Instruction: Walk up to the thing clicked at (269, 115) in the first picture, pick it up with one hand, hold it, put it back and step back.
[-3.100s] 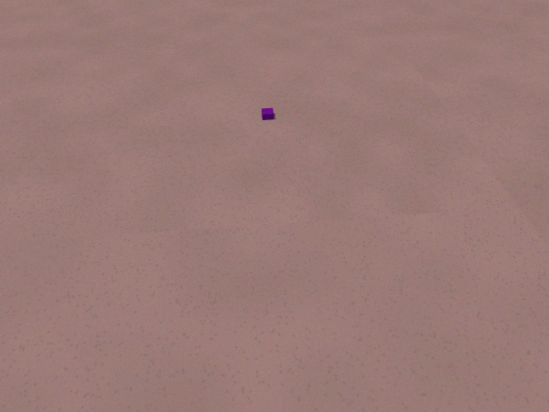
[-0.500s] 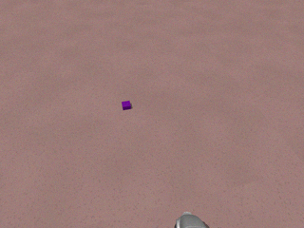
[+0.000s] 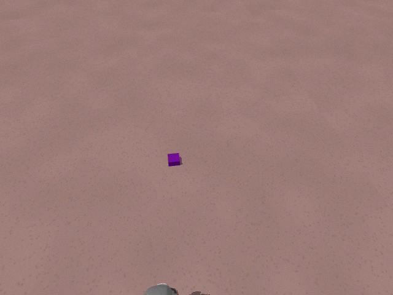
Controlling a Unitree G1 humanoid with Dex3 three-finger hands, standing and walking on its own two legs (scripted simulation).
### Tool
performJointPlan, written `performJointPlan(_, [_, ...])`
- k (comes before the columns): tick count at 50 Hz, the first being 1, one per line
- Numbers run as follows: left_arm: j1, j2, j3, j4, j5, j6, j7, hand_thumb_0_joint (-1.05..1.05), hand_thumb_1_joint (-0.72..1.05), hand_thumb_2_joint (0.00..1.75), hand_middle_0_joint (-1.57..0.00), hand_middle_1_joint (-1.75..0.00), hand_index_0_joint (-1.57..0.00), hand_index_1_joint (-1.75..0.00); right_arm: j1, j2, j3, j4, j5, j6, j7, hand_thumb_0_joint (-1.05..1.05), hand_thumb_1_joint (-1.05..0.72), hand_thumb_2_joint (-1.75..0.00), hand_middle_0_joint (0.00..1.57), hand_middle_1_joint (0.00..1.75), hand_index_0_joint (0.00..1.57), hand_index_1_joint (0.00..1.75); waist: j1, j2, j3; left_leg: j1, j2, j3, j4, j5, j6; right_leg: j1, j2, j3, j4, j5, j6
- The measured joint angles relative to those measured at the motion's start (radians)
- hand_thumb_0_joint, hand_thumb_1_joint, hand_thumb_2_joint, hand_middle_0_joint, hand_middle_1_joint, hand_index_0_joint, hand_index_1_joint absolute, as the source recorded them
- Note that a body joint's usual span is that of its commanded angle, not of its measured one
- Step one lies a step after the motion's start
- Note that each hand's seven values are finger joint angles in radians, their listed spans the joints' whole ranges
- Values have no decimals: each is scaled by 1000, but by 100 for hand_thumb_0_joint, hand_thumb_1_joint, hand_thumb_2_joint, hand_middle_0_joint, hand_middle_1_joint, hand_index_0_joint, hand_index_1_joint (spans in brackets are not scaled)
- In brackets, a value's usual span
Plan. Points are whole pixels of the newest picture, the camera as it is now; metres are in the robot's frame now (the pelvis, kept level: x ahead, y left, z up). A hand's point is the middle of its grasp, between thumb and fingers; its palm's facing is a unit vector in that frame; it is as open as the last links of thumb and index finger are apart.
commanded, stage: walk up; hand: left
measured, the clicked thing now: (173, 159) +0.98 +0.19 -0.74
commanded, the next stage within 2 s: none
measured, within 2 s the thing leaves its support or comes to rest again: neither
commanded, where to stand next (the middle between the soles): +0.60 -0.04 m, yaw +0 degrees
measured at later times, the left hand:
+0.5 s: hand (115, 226) +0.29 +0.23 -0.12, palm faces -0.07 -0.90 -0.43, open 7.4 cm
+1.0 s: hand (122, 198) +0.39 +0.25 -0.15, palm faces -0.04 -0.94 -0.35, open 7.4 cm
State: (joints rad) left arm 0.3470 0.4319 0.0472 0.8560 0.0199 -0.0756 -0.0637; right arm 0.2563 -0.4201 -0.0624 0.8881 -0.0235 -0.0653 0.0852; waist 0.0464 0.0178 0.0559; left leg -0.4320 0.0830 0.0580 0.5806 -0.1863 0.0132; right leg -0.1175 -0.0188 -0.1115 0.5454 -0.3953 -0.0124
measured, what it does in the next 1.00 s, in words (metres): walks ahead: right foot, then left foot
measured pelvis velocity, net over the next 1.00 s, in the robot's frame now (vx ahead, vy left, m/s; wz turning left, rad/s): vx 0.36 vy -0.03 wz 0.01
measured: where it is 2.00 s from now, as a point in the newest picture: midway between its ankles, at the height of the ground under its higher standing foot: (210, 232)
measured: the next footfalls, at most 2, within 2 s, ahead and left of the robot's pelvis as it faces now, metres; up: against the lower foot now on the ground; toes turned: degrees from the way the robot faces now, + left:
right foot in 0.44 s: +0.31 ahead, -0.18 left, +0.00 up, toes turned -6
left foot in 0.86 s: +0.47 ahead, +0.08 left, +0.00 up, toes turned +5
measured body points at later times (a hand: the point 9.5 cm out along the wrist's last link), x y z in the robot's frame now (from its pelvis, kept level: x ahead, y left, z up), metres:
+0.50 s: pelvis +0.20 -0.05 -0.01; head +0.21 -0.07 +0.44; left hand +0.29 +0.28 -0.09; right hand +0.22 -0.38 -0.13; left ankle +0.13 +0.11 -0.70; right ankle +0.27 -0.17 -0.73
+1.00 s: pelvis +0.36 -0.03 +0.00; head +0.37 -0.01 +0.45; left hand +0.39 +0.29 -0.13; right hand +0.46 -0.35 -0.09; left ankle +0.43 +0.08 -0.73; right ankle +0.33 -0.17 -0.66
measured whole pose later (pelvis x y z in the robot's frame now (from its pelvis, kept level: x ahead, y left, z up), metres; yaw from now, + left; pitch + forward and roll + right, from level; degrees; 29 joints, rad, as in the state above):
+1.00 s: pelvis +0.36 -0.03 +0.00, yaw +1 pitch -3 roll +0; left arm 0.34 0.44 0.03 0.89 0.01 -0.04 -0.03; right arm 0.25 -0.39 -0.06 0.84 -0.01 -0.08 0.06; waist 0.01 -0.04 0.09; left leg -0.33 0.03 0.07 0.59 -0.21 0.04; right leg -0.39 -0.05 0.00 1.07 -0.43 -0.05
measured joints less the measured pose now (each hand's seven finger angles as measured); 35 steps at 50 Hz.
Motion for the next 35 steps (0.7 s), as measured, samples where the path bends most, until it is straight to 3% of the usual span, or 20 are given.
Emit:
performJointPlan(2, [10,14,1,10,-1,9,7,1,90,89,-20,-30,-20,-30,-9,8,-2,-3,-6,-15,-7,0,-90,-90,20,30,20,30,-3,-44,8,25,-32,24,15,40,9,-21,-40,17,122,-66,-8])
performJointPlan(5, [-3,6,-6,41,-7,32,21,1,90,89,-20,-30,-20,-30,-10,17,1,-31,5,-33,-20,0,-90,-89,20,30,20,30,-28,-58,16,50,-38,31,55,-27,15,-157,-4,104,443,-78,-33])
performJointPlan(8, [-18,10,-12,50,-12,31,22,1,90,89,-20,-30,-20,-30,10,31,14,-44,19,-35,-32,0,-90,-89,21,30,20,30,-41,-78,18,123,-41,41,-7,-35,14,-273,-6,128,545,-14,-33])
performJointPlan(14, [-47,7,-3,41,-4,32,-7,1,90,89,-20,-30,-20,-30,57,20,20,-40,12,-30,-32,0,-90,-89,21,30,20,30,-57,-77,15,232,-42,52,-96,-59,11,-382,-78,110,341,83,2])
performJointPlan(20, [-77,3,8,50,3,28,-24,1,90,89,-20,-30,-20,-30,96,-14,9,-25,12,-15,-27,0,-90,-89,21,30,21,30,-77,-39,3,296,-24,49,-74,-149,-19,-338,-91,95,106,193,-4])
performJointPlan(22, [-80,8,13,48,5,13,-20,1,90,89,-20,-30,-20,-30,107,-22,7,-22,12,-6,-29,0,-90,-89,21,30,20,30,-77,-23,-4,296,-6,42,-6,-212,-30,-283,-71,78,39,227,-7])
performJointPlan(23, [-89,1,18,49,7,3,-13,1,90,89,-20,-30,-20,-30,106,-29,5,-17,12,0,-33,0,-90,-89,21,30,20,30,-75,6,3,277,21,25,70,-243,-14,-275,-50,62,58,225,1])
performJointPlan(25, [-98,-9,16,33,4,-15,1,1,90,89,-20,-30,-20,-30,89,-25,6,1,13,18,-44,0,-90,-89,21,30,20,30,-62,22,13,194,1,-34,291,-288,8,-268,-40,52,105,175,3])
performJointPlan(27, [-98,-25,5,19,-9,-22,8,1,90,89,-20,-30,-20,-30,67,-24,12,13,18,28,-47,1,-90,-89,20,30,20,30,-48,30,20,110,-35,-64,449,-271,15,-234,-40,50,86,159,-4])
performJointPlan(29, [-89,-40,-5,10,-14,-22,16,1,90,89,-20,-30,-20,-30,47,-26,13,14,23,26,-44,1,-90,-89,20,30,20,30,-40,45,23,42,-40,-68,483,-227,18,-189,-35,43,37,163,-8])
performJointPlan(35, [-44,-41,-13,-5,-8,-20,20,1,90,89,-20,-30,-20,-30,12,-10,7,-1,10,25,-18,0,-91,-89,20,30,20,30,-24,50,21,-66,-14,-59,299,-119,-5,-90,-14,19,-57,151,-16])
